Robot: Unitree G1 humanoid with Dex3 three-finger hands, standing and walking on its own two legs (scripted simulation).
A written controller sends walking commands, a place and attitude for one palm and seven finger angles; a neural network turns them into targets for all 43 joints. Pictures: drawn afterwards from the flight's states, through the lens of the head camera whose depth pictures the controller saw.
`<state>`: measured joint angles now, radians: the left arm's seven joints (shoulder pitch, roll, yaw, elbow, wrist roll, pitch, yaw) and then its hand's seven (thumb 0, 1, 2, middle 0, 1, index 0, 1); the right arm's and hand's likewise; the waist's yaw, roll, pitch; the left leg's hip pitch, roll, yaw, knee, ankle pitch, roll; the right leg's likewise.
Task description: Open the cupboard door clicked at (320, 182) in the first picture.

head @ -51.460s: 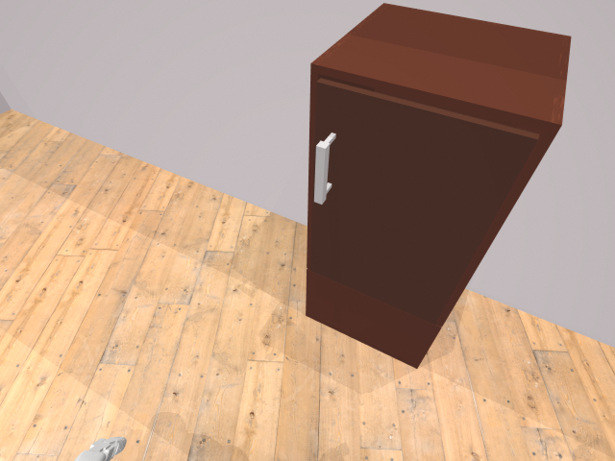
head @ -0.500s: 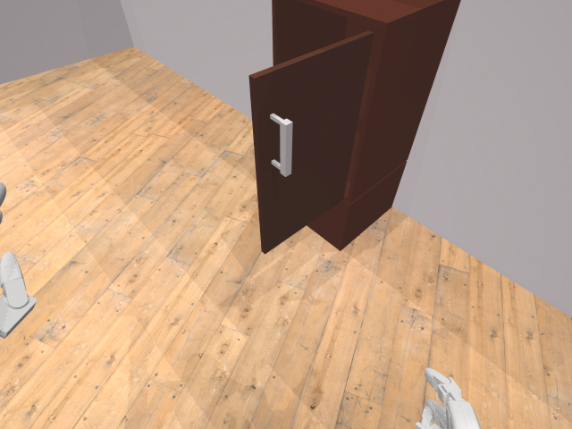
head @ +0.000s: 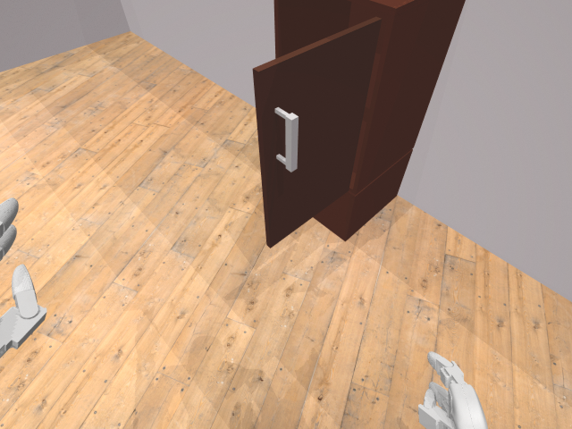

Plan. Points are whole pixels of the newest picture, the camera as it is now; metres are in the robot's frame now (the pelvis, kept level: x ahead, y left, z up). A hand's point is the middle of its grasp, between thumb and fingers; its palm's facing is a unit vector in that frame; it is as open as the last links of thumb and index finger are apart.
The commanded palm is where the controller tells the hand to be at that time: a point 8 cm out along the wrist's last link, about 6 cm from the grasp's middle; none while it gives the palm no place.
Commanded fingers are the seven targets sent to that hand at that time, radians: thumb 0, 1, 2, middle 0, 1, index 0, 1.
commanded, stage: stop stepping back and stand still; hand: left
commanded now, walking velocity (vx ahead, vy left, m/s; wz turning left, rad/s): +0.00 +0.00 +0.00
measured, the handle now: (285, 140) +0.71 +0.04 -0.02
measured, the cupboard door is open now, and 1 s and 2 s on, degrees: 88 88 88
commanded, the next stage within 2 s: let the arm hang, fingers relaxed in 0.24 s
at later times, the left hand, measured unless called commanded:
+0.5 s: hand (109, 405) +0.16 +0.26 -0.06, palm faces +0.08 -0.89 -0.44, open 7.4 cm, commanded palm none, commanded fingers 0.00 0.90 0.90 -0.20 -0.30 -0.20 -0.30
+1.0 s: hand out of the picture -0.01 +0.22 -0.16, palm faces +0.03 -0.95 -0.32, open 7.3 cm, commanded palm none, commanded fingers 0.00 0.90 0.90 -0.20 -0.30 -0.20 -0.30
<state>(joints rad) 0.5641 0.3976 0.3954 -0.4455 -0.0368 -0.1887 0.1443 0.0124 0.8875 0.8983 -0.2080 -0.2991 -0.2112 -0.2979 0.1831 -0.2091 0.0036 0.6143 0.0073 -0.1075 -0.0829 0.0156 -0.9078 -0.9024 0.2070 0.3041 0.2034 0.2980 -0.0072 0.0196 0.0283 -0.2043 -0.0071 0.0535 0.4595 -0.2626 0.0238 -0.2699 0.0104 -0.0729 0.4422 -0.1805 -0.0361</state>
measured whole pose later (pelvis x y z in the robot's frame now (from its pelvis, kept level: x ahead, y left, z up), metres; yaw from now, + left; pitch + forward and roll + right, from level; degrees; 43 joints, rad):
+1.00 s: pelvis -0.02 -0.01 +0.00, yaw +1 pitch -1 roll +0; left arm 0.22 0.25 0.02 1.12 0.01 0.01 0.01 0.00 0.92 0.90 -0.20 -0.30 -0.20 -0.30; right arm 0.28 -0.22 0.00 1.11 -0.02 0.03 -0.01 0.01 -0.91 -0.90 0.20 0.30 0.20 0.30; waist 0.00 0.04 0.07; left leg -0.18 -0.02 0.03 0.40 -0.20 0.02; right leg -0.23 0.01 -0.09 0.39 -0.13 -0.05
